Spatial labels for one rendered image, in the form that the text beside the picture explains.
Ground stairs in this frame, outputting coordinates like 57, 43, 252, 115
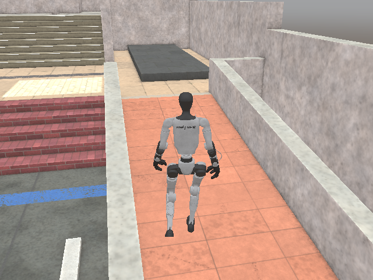
0, 16, 105, 69
0, 100, 106, 176

